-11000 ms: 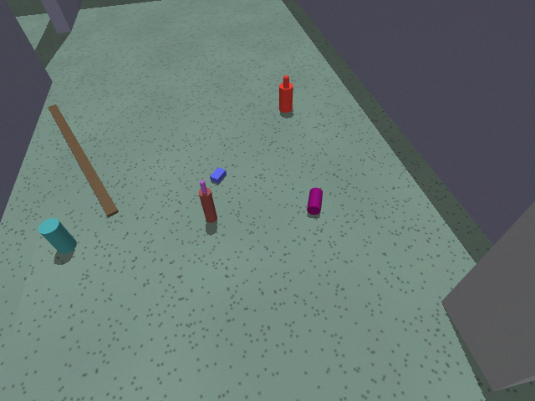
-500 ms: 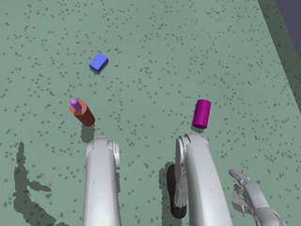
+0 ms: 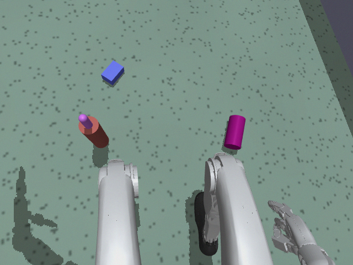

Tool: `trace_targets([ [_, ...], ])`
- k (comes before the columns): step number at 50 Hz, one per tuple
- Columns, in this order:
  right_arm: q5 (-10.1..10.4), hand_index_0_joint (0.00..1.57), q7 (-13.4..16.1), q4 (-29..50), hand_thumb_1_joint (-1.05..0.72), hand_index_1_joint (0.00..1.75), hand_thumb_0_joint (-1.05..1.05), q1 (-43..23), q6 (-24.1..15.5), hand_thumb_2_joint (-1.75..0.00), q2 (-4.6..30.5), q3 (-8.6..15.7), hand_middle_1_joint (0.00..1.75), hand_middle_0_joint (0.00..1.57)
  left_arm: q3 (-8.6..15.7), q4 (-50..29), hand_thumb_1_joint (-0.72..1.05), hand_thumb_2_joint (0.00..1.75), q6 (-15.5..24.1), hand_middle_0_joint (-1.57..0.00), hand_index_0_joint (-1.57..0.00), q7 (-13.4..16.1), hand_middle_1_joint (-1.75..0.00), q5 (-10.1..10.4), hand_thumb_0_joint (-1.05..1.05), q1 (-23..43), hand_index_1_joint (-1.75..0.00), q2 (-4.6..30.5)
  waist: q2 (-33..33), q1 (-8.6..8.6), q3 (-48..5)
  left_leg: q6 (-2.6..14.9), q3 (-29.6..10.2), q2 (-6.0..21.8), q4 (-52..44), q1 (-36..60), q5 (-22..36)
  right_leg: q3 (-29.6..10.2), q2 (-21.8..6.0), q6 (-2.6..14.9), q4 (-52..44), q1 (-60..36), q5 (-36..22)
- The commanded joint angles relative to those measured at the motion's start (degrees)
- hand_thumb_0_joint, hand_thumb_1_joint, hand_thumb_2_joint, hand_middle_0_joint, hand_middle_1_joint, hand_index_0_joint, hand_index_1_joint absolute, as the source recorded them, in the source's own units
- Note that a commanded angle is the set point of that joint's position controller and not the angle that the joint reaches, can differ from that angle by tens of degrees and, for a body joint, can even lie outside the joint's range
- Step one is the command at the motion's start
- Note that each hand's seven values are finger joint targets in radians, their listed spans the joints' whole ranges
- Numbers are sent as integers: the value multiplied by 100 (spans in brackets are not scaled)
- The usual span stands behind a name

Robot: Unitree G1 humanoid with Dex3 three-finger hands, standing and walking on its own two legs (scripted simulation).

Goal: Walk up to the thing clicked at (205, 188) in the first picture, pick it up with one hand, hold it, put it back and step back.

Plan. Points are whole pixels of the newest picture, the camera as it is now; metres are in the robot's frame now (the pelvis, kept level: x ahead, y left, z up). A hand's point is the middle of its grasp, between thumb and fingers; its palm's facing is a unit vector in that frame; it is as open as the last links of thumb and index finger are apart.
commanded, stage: go down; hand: left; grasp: from the side
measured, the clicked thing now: (93, 131) +0.44 +0.23 -0.27
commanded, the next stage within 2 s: none
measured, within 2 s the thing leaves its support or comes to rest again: neither
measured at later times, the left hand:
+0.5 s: hand out of the picture +0.39 +0.41 +0.03, palm faces +0.14 -0.99 -0.09, open 17.4 cm
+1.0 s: hand out of the picture +0.39 +0.41 +0.03, palm faces +0.13 -0.99 -0.08, open 17.5 cm
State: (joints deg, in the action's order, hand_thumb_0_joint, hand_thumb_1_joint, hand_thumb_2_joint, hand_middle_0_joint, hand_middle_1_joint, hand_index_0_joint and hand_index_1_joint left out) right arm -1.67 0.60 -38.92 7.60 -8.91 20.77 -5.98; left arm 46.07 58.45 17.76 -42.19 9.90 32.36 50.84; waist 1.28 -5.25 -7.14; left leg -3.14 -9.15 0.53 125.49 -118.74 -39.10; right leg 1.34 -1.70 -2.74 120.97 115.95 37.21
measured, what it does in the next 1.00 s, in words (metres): stands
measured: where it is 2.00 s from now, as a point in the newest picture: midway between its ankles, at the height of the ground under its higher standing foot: (166, 240)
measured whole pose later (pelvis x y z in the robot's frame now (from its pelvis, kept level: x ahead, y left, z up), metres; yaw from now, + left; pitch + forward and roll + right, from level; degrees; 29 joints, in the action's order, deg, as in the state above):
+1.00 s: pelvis +0.00 +0.00 -0.01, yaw +0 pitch +32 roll -7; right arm -2.0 0.7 -39.3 6.3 -9.2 21.2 -6.1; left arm 47.1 57.8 20.5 -45.3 12.6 35.1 50.7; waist 1.5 -5.3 -6.4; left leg -3.0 -9.2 0.0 127.7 -120.5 -39.4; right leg 1.1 -1.9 -2.9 123.0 117.3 37.8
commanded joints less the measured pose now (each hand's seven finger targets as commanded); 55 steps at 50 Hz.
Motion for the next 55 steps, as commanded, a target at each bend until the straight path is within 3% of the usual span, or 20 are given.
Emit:
trace_targets([
  [1, 51, 20, 133, 294, -90, 30, 0, 576, -154, -90, 1316, 495, 30, 20, 452, -1026, -55, 4, 361, -6, -5, -19, -5, 289, 0, 1033, -5, 2560, -1316, 328, -3127, 463, 657, -16, -1704, 2325, 420, 356, 135, 438, -1185, -1585, -280],
  [2, 43, 20, 135, 291, -91, 30, 0, 608, -170, -90, 1315, 503, 30, 20, 396, -894, -55, 5, 361, -6, -5, -61, -5, 316, 0, 1018, -6, 2406, -1239, 251, -3087, 476, 687, -22, -1630, 2257, 446, 342, 136, 424, -1224, -1656, -310],
  [6, 34, 20, 141, 274, -91, 30, 0, 649, -195, -90, 1369, 521, 30, 20, 487, -1028, -56, 4, 425, -6, -5, -152, -5, 358, 0, 1130, -5, 2560, -1347, 244, -3316, 448, 639, -23, -1567, 2463, 699, 370, 126, 443, -1117, -1638, -501],
  [8, 44, 20, 141, 253, -90, 30, 0, 684, -204, -90, 1359, 533, 30, 20, 419, -1145, -55, 4, 440, -6, -6, -190, -5, 410, 0, 1127, -5, 2362, -1362, 232, -3459, 431, 630, -28, -1567, 2539, 865, 390, 113, 450, -1058, -1688, -646],
  [10, 36, 20, 139, 229, -91, 30, 0, 708, -205, -90, 1388, 549, 30, 20, 501, -1180, -56, 5, 425, -6, -5, -202, -6, 428, 0, 1079, -6, 2427, -1431, 303, -3612, 406, 618, -28, -1560, 2727, 1005, 389, 112, 464, -1007, -1653, -732],
  [11, 46, 20, 136, 244, -90, 30, 0, 726, -201, -90, 1387, 549, 30, 20, 408, -1062, -55, 6, 393, -5, -5, -210, -6, 423, 0, 1014, -6, 2280, -1510, 254, -3562, 390, 602, -34, -1609, 2770, 1039, 407, 96, 470, -991, -1652, -749],
  [14, 53, 20, 140, 234, -90, 30, 0, 709, -171, -90, 1392, 566, 30, 20, 534, -1452, -54, 5, 388, -5, -5, -138, -6, 428, 0, 1174, -6, 2516, -1538, 371, -3753, 388, 600, -30, -1628, 2847, 1080, 391, 97, 474, -980, -1700, -786],
  [15, 58, 20, 138, 230, -90, 30, 0, 703, -162, -90, 1354, 564, 30, 20, 435, -1366, -53, 5, 372, -5, -5, -136, -6, 419, 0, 1119, -6, 2295, -1567, 312, -3695, 379, 580, -31, -1653, 2870, 1083, 411, 96, 477, -956, -1625, -787],
  [17, 57, 20, 137, 225, -90, 30, 0, 726, -148, -90, 1364, 577, 30, 20, 518, -1518, -52, 6, 362, -5, -4, -91, -6, 411, 0, 1145, -6, 2396, -1657, 356, -3740, 368, 568, -32, -1695, 2928, 1138, 407, 85, 484, -934, -1638, -831],
  [25, 77, 20, 133, 289, -91, 30, 0, 614, -136, -90, 1293, 566, 30, 20, 351, -1398, -52, 4, 327, -6, -5, -28, -6, 440, 0, 1044, -6, 2120, -1342, 266, -3340, 438, 619, -49, -1716, 2527, 698, 379, 110, 451, -1140, -1663, -496],
  [26, 76, 20, 128, 279, -90, 30, 0, 599, -138, -90, 1299, 552, 30, 20, 398, -1262, -53, 5, 325, -5, -5, -31, -6, 451, 0, 914, -6, 2141, -1298, 329, -3254, 437, 611, -42, -1729, 2511, 684, 382, 113, 454, -1134, -1603, -472],
  [29, 97, 20, 142, 346, -91, 30, 0, 530, -144, -90, 1307, 541, 30, 20, 330, -1122, -53, 4, 375, -6, -6, -72, -6, 480, 0, 996, -6, 2067, -1233, 239, -3042, 454, 566, -34, -1766, 2386, 393, 400, 121, 442, -1177, -1475, -272],
  [33, 84, 20, 140, 349, -91, 30, 0, 479, -184, -90, 1297, 494, 30, 20, 402, -1184, -55, 2, 527, -6, -6, -136, -6, 550, 0, 1176, -6, 2293, -1108, 254, -3125, 485, 639, -44, -1640, 2187, 392, 358, 134, 425, -1194, -1670, -239],
  [34, 73, 20, 147, 309, -90, 30, 0, 504, -187, -90, 1304, 502, 30, 20, 362, -982, -55, 4, 546, -6, -6, -167, -7, 554, 0, 1124, -6, 2100, -1123, 219, -3122, 476, 623, -39, -1618, 2301, 471, 368, 134, 432, -1159, -1564, -326],
  [36, 52, 20, 145, 266, -90, 30, 0, 499, -208, -90, 1349, 491, 30, 20, 352, -921, -53, 5, 596, -5, -5, -216, -7, 557, 0, 1186, -6, 2118, -1286, 220, -3124, 436, 560, -12, -1636, 2470, 564, 388, 120, 460, -1016, -1398, -411],
  [39, 30, 20, 147, 266, -90, 30, 0, 538, -198, -90, 1377, 503, 30, 20, 464, -1165, -54, 5, 671, -6, -6, -235, -7, 499, 0, 1443, -7, 2421, -1537, 267, -3289, 397, 519, 7, -1689, 2647, 623, 393, 109, 472, -922, -1364, -460],
  [46, 15, 20, 139, 233, -91, 30, 0, 597, -183, -90, 1403, 503, 30, 20, 542, -1314, -56, 5, 635, -6, -5, -255, -7, 496, 0, 1518, -7, 2618, -1667, 318, -3568, 396, 581, -30, -1657, 2729, 621, 372, 105, 473, -947, -1476, -441],
  [49, 30, 20, 142, 219, -91, 30, 0, 612, -177, -90, 1401, 481, 30, 20, 539, -1042, -55, 6, 530, -6, -5, -273, -7, 523, 0, 1222, -7, 2450, -1625, 330, -3493, 385, 587, -55, -1608, 2727, 833, 390, 104, 481, -907, -1452, -579],
  [51, 49, 20, 150, 240, -91, 30, 0, 580, -153, -90, 1400, 480, 30, 20, 620, -1149, -58, 5, 531, -6, -6, -263, -7, 546, 0, 1296, -7, 2649, -1497, 356, -3502, 419, 622, -64, -1529, 2581, 837, 369, 108, 464, -959, -1549, -569],
  [55, 74, 20, 139, 270, -91, 30, 0, 531, -155, -90, 1383, 467, 30, 20, 554, -974, -57, 4, 532, -6, -6, -313, -7, 611, 0, 1079, -7, 2400, -1315, 287, -3245, 432, 585, -59, -1524, 2381, 836, 419, 118, 460, -919, -1471, -556],
])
